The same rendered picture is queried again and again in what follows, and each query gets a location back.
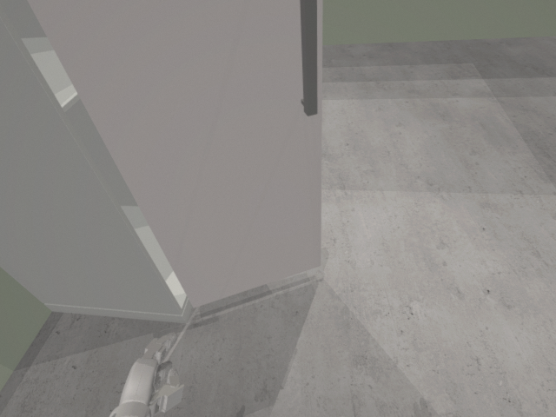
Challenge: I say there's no fridge door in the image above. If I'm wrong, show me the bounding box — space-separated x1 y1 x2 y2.
27 0 323 308

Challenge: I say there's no robot left hand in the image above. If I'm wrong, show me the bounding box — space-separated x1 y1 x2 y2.
119 332 184 417

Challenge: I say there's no handle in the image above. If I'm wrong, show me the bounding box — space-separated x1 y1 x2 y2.
300 0 317 116

